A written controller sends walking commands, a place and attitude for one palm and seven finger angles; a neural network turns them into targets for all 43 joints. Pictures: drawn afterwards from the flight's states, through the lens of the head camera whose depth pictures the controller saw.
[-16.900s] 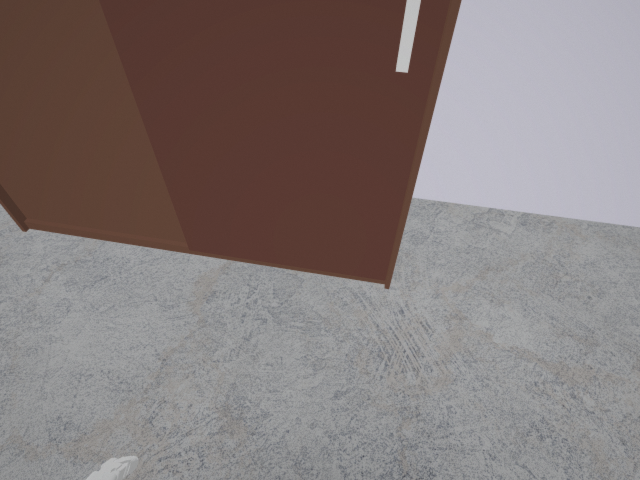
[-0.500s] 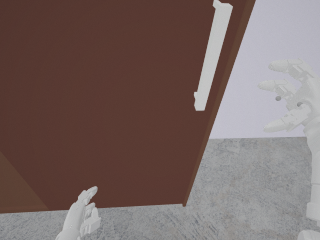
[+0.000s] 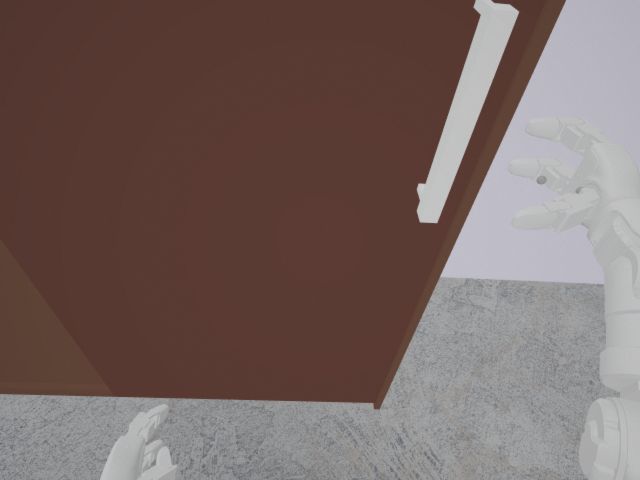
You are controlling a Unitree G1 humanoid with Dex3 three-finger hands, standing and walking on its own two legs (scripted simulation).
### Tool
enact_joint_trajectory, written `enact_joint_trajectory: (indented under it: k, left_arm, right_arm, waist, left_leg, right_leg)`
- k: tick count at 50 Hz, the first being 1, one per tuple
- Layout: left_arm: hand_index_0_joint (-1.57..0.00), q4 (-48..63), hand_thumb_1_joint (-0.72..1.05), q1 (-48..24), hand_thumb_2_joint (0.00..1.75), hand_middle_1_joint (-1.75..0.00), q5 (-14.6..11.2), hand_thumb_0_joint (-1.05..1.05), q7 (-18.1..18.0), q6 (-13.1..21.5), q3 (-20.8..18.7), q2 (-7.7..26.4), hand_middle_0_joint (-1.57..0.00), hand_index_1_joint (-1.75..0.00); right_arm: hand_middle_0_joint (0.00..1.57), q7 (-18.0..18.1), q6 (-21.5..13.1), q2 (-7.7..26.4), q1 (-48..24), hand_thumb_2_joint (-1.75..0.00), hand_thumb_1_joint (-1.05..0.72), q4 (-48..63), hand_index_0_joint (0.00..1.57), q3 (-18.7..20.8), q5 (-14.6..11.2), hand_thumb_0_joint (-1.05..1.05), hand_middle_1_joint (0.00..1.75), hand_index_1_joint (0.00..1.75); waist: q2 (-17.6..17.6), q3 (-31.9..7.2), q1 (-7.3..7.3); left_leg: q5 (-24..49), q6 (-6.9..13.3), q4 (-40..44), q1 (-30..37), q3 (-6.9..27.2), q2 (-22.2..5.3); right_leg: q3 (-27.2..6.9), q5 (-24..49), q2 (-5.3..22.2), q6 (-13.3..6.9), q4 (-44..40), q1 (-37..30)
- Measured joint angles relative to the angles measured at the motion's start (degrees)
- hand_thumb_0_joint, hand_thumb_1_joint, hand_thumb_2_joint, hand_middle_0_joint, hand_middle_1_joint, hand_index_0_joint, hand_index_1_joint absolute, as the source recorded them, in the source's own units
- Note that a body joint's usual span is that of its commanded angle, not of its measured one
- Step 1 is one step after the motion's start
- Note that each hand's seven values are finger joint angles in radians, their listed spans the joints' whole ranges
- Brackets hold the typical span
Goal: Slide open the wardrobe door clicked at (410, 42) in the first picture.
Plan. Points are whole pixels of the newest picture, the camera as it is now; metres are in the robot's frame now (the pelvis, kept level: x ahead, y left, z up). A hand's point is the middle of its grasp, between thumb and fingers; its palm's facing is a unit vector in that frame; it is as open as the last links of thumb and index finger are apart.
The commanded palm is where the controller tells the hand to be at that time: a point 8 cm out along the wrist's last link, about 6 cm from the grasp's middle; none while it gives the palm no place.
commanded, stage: move the hooked fingers beside the handle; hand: right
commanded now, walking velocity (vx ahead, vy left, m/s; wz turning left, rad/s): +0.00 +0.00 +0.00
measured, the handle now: (451, 123) +0.50 -0.11 +0.25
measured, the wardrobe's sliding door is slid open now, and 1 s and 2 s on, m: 0.00 0.00 0.00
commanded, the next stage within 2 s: none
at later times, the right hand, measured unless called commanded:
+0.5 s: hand (516, 157) +0.43 -0.18 +0.24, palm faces -0.04 +1.00 -0.01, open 14.0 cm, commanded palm +0.41 -0.23 +0.24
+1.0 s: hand (515, 174) +0.42 -0.18 +0.23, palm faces -0.03 +1.00 -0.02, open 14.0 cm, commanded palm +0.41 -0.23 +0.24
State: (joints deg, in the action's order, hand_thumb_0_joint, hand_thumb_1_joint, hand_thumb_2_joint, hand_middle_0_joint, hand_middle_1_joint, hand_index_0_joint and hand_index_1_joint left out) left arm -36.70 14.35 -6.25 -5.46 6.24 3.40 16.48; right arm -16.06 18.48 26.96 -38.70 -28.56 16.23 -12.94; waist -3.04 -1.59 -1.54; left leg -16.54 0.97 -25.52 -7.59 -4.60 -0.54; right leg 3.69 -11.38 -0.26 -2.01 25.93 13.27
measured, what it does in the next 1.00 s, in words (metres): stands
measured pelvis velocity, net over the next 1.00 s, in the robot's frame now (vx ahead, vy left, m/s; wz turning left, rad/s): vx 0.00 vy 0.00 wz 0.01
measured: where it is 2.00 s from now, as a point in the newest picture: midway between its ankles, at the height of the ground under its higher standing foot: outside the picture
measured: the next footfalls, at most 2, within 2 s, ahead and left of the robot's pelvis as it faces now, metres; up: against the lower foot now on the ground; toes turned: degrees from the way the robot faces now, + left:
none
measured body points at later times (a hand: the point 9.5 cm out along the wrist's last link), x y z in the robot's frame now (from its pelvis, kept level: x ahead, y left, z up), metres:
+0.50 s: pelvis +0.01 +0.01 +0.00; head -0.01 +0.03 +0.45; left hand +0.12 +0.27 -0.10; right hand +0.43 -0.23 +0.25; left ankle -0.03 +0.10 -0.74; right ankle +0.03 -0.10 -0.74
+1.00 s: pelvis +0.00 +0.00 +0.00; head -0.01 +0.02 +0.45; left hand +0.14 +0.26 -0.09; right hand +0.42 -0.23 +0.23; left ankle -0.03 +0.10 -0.74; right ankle +0.03 -0.10 -0.74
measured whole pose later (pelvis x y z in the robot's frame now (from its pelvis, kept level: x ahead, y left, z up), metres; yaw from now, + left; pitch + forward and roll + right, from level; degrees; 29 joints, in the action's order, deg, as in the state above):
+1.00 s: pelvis +0.00 +0.00 +0.00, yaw +0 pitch -1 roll +0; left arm -36.0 14.4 -6.1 -5.3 3.7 3.1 15.8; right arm -14.1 13.8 24.4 -43.4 -37.6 14.9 -11.9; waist -2.5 -2.1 -1.9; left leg -16.6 1.2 -25.5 -8.3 -4.3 -0.2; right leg 3.8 -11.7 0.1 -1.9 26.2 14.0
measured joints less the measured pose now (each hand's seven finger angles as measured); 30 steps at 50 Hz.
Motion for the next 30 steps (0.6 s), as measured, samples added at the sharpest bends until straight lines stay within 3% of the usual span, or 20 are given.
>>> enact_joint_trajectory:
  k: [6,15,22,30]
  left_arm:
    - [-0.20,-1.30,0.90,0.74,0.89,-0.29,0.28,0.02,-0.19,0.09,-0.01,-0.14,-0.20,-0.30]
    - [-0.20,-1.23,0.90,1.58,0.89,-0.29,0.25,0.02,0.00,-0.40,-0.74,0.15,-0.20,-0.30]
    - [-0.20,-0.83,0.90,3.06,0.89,-0.29,0.37,0.02,0.45,-1.23,-1.21,0.37,-0.20,-0.30]
    - [-0.20,0.11,0.90,2.31,0.89,-0.29,-0.01,0.02,0.47,-2.29,-1.31,0.34,-0.20,-0.30]
  right_arm:
    - [0.31,-0.18,-3.58,-1.96,-1.57,-0.30,0.50,-1.85,0.30,-0.07,-0.57,-0.01,1.20,1.20]
    - [0.31,1.34,-4.92,-0.33,-6.96,-0.30,0.50,-10.47,0.30,-0.25,1.35,-0.01,1.20,1.20]
    - [0.30,0.03,-7.15,-1.29,-3.90,-0.30,0.50,-7.06,0.30,1.62,0.57,-0.01,1.20,1.20]
    - [0.31,0.36,-4.23,-0.39,-1.80,-0.30,0.50,-6.94,0.30,1.47,1.20,-0.01,1.20,1.20]
  waist:
    - [0.73,0.07,-0.12]
    - [0.43,-0.18,-1.16]
    - [0.40,-1.01,-1.10]
    - [0.44,-1.00,-0.67]
  left_leg:
    - [-0.26,0.27,0.05,0.15,-0.11,0.25]
    - [-0.31,0.57,0.12,-0.78,0.11,0.69]
    - [-0.59,0.57,0.37,-0.22,0.95,0.75]
    - [-0.83,0.63,0.11,-0.11,0.83,0.89]
  right_leg:
    - [-0.16,-0.22,0.22,0.26,0.03,-0.10]
    - [-0.02,-0.54,0.67,0.55,0.29,0.86]
    - [0.77,-0.89,0.76,0.63,-0.39,-0.21]
    - [0.62,-1.27,0.91,0.69,0.23,-0.10]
